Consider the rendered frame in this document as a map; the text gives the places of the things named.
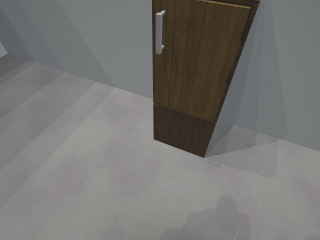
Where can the handle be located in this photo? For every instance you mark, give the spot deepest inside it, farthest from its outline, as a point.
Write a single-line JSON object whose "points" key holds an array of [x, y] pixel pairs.
{"points": [[158, 34]]}

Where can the cupboard door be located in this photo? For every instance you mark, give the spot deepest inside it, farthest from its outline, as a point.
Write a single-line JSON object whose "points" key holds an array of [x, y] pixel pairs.
{"points": [[200, 39]]}

